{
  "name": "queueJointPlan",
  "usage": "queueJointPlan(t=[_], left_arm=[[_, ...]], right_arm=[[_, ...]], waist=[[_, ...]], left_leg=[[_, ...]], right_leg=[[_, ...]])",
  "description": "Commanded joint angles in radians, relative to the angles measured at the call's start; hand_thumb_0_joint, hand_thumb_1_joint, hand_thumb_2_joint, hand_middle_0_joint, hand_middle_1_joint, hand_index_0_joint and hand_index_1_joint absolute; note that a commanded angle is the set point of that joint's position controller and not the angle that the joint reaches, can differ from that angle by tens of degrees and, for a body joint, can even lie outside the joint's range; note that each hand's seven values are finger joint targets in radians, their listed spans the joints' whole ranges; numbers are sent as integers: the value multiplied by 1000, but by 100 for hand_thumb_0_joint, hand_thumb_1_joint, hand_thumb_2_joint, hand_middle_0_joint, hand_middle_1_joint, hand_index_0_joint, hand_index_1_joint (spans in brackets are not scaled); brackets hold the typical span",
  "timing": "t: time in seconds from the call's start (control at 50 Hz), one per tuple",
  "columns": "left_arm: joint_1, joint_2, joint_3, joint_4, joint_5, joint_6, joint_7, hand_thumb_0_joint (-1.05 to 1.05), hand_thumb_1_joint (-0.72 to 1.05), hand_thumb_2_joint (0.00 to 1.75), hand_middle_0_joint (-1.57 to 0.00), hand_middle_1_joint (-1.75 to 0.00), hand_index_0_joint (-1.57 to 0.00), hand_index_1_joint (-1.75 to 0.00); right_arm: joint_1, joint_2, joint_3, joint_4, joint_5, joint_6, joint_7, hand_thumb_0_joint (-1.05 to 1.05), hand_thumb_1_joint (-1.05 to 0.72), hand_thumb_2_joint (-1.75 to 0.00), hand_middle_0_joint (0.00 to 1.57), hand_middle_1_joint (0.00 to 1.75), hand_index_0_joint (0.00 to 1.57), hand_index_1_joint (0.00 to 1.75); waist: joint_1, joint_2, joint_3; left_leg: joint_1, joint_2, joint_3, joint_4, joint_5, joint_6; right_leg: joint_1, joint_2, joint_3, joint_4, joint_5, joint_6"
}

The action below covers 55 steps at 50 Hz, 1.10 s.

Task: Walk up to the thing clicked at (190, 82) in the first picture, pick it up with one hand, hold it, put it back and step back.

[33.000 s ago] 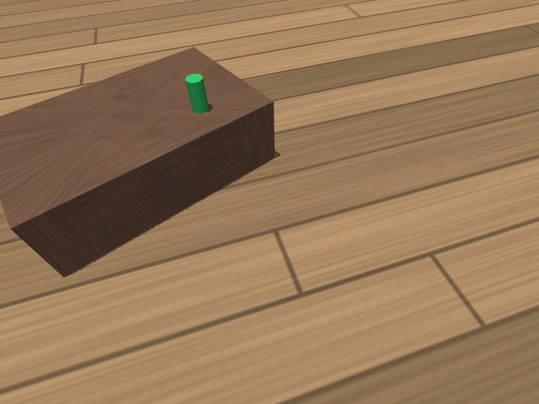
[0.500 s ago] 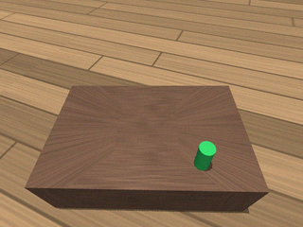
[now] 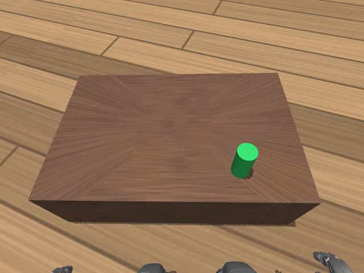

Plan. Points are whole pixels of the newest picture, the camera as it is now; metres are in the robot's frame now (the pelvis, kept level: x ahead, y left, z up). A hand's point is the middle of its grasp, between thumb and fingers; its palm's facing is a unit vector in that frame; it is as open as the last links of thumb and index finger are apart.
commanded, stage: step back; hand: right
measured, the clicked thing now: (243, 161) +0.51 -0.22 -0.32
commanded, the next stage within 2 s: none
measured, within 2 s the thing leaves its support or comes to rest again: neither
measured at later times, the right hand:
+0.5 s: hand out of the picture -0.01 -0.23 -0.14, palm faces -0.02 +0.90 -0.43, open 7.4 cm
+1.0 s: hand out of the picture -0.11 -0.23 -0.16, palm faces -0.05 +0.91 -0.41, open 7.4 cm
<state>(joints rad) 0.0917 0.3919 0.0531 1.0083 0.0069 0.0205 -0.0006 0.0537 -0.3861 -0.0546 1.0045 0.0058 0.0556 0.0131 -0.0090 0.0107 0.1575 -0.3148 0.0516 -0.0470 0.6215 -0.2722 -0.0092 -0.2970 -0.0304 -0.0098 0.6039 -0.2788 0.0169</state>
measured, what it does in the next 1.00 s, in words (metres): walks backwards: left foot, then right foot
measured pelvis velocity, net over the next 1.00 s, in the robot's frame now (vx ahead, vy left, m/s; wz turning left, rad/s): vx -0.20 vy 0.04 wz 0.01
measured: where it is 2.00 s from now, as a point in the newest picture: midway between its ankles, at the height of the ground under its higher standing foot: outside the picture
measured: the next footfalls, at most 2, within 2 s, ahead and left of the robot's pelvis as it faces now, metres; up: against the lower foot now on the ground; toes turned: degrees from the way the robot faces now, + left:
left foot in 0.24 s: -0.03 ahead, +0.14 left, +0.00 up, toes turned +0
right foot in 0.62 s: -0.08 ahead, -0.09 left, +0.00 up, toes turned +0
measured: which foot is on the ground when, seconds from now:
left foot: up 0.00-0.22, down 0.24-0.64, up 0.66-0.96, down 0.98-1.00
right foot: down 0.00-0.26, up 0.28-0.60, down 0.62-1.00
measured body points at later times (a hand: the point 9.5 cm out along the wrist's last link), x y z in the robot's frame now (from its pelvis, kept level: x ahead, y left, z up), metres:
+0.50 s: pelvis -0.08 +0.04 +0.00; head -0.01 +0.06 +0.45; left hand +0.03 +0.34 -0.13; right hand -0.01 -0.28 -0.11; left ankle -0.07 +0.14 -0.73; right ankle -0.11 -0.10 -0.66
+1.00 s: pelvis -0.20 +0.04 -0.01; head -0.14 +0.05 +0.43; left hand -0.06 +0.35 -0.12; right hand -0.11 -0.28 -0.13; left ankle -0.20 +0.16 -0.73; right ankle -0.12 -0.09 -0.73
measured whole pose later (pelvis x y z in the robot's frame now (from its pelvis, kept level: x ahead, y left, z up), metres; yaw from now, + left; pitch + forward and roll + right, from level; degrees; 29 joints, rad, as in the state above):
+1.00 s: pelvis -0.20 +0.04 -0.01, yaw +1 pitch -3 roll +1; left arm 0.10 0.38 0.06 0.75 0.02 0.04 0.01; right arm 0.17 -0.39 -0.05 0.87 -0.03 0.03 -0.01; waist 0.01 -0.03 0.19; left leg -0.26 -0.05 -0.03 0.67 -0.35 0.01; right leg -0.42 -0.05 0.02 0.71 -0.25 0.00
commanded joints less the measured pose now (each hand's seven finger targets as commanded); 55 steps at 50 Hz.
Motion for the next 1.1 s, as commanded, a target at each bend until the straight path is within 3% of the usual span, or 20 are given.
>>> queueJointPlan(t=[0.0, 0.06, 0.18, 0.2, 0.22, 0.24, 0.26, 0.32, 0.4, 0.56, 0.6, 0.62, 0.64, 0.74, 0.82, 0.92, 0.94, 0.98, 1.0, 1.08], left_arm=[[-2, 322, 81, -127, 29, -20, 23, 0, 90, 90, -20, -30, -20, -30], [-128, 260, 72, -182, 38, -15, 34, 0, 90, 90, -20, -30, -20, -30], [-34, 243, 71, -212, 15, 10, 35, 0, 90, 90, -20, -30, -20, -30], [-18, 228, 65, -218, 6, 20, 31, 0, 90, 90, -20, -30, -20, -30], [11, 164, 51, -230, -4, 26, 29, 0, 90, 90, -20, -30, -20, -30], [-26, 146, 51, -245, -5, 26, 38, 0, 90, 90, -20, -30, -20, -30], [-65, 175, 61, -235, 11, 25, 54, 0, 90, 90, -20, -30, -20, -30], [18, 165, 59, -208, -10, 22, 50, 0, 90, 90, -20, -30, -20, -30], [36, 161, 62, -220, 6, 12, 39, 0, 90, 90, -20, -30, -20, -30], [133, 135, 70, -203, 16, -12, 22, 0, 90, 90, -20, -30, -20, -30], [148, 187, 84, -202, 37, -27, 25, 0, 90, 90, -20, -30, -20, -30], [118, 281, 103, -218, 26, -26, 21, 0, 90, 90, -20, -30, -20, -30], [87, 324, 110, -247, 33, -30, 22, 0, 90, 90, -20, -30, -20, -30], [13, 196, 87, -294, 22, -19, 34, 0, 90, 90, -20, -30, -20, -30], [84, 188, 82, -297, 31, -10, 40, 0, 90, 90, -20, -30, -20, -30], [17, 226, 79, -330, 13, 12, 26, 0, 90, 90, -20, -30, -20, -30], [36, 204, 70, -332, 14, 18, 24, 0, 90, 90, -20, -30, -20, -30], [-16, 177, 74, -347, 5, 17, 31, 0, 90, 90, -20, -30, -20, -30], [-49, 197, 88, -331, 19, 19, 39, 0, 90, 90, -20, -30, -20, -30], [122, 191, 94, -251, 2, 20, 29, 0, 90, 90, -20, -30, -20, -30]], right_arm=[[24, -164, -42, -122, -10, 11, -18, 0, -90, -90, 20, 30, 20, 30], [136, -189, -54, -109, 18, 6, -13, 0, -90, -90, 20, 30, 20, 30], [180, -170, -50, -113, -30, -19, -17, 0, -90, -90, 20, 30, 20, 30], [187, -178, -55, -113, -44, -29, -21, 0, -90, -90, 20, 30, 20, 30], [168, -261, -75, -130, -65, -37, -23, 0, -90, -90, 20, 30, 20, 30], [121, -373, -90, -152, -56, -40, -16, 0, -90, -90, 20, 30, 20, 30], [141, -384, -96, -158, -51, -43, -17, 0, -90, -90, 20, 30, 20, 30], [36, -244, -62, -178, -53, -45, -39, 0, -90, -90, 20, 30, 20, 30], [98, -212, -60, -198, -39, -42, -47, 0, -90, -90, 20, 30, 20, 30], [80, -240, -62, -238, -21, -23, -41, 0, -90, -90, 20, 30, 20, 30], [80, -199, -45, -242, -4, -19, -34, 0, -90, -90, 20, 30, 20, 30], [42, -161, -38, -258, 7, -19, -33, 0, -90, -90, 20, 30, 20, 30], [31, -176, -47, -249, 0, -10, -46, 0, -90, -90, 20, 30, 20, 30], [141, -193, -37, -208, 5, -26, -50, 0, -90, -90, 20, 30, 20, 30], [123, -176, -30, -228, -5, -31, -50, 0, -90, -90, 20, 30, 20, 30], [230, -169, -48, -182, -23, -42, -35, 0, -90, -90, 20, 30, 20, 30], [217, -189, -56, -185, -32, -45, -32, 0, -90, -90, 20, 30, 20, 30], [154, -361, -92, -221, -47, -46, -20, 0, -90, -90, 20, 30, 20, 30], [139, -371, -96, -225, -50, -52, -24, 0, -90, -90, 20, 30, 20, 30], [18, -245, -59, -250, -44, -58, -39, 0, -90, -90, 20, 30, 20, 30]], waist=[[29, -217, -180], [-41, -202, -211], [3, -214, -245], [-6, -156, -230], [11, 63, -221], [-2, 233, -198], [-50, 226, -205], [34, 137, -182], [-7, 143, -185], [16, 129, -231], [23, 27, -239], [36, -202, -190], [63, -273, -149], [15, -124, -177], [64, -184, -196], [-3, -193, -235], [1, -131, -217], [-34, 234, -196], [-54, 188, -161], [60, 133, -127]], left_leg=[[-85, -137, -71, 526, -335, 49], [-74, -100, -78, 546, -230, 40], [13, -85, 51, -93, -76, 35], [90, -68, 33, -217, 102, 36], [158, 132, -247, -254, 318, 78], [167, 274, -415, -250, 549, 187], [88, 320, -480, -265, 543, 245], [226, 153, -173, -148, 642, 158], [288, 193, -183, -119, 659, 252], [183, 171, -127, -16, 420, 203], [-14, 97, -87, 64, 203, 112], [-123, -102, -5, 251, -72, 42], [-129, -141, -51, 487, -378, 23], [-161, -162, -113, 590, -247, -4], [-179, -126, -53, 325, -265, -16], [81, -97, 66, -105, -27, 19], [130, -64, -3, -161, 53, 41], [29, 319, -475, -315, 177, 265], [-67, 369, -561, -337, 185, 336], [18, 215, -232, -231, 305, 240]], right_leg=[[-34, -388, 431, -277, 393, -320], [-2, -265, 228, -193, 372, -250], [166, -226, 188, 0, 458, -184], [86, -175, 152, 73, 392, -146], [-78, -33, 92, 220, 136, -76], [-226, 140, 94, 342, -353, -39], [-190, 149, 225, 488, -421, -33], [-305, 139, 225, 596, -215, -43], [-256, 121, 171, 549, -233, 6], [45, 59, 24, -93, -13, -30], [210, -23, 161, -177, 213, -73], [141, -208, 430, -219, 320, -217], [25, -369, 596, -254, 432, -352], [115, -188, 256, -134, 547, -240], [249, -191, 244, -97, 567, -242], [104, -171, 229, -26, 360, -182], [11, -132, 216, -5, 230, -134], [-157, 134, 75, 373, -334, -37], [-132, 140, 208, 560, -382, -34], [-197, 139, 204, 710, -217, -23]])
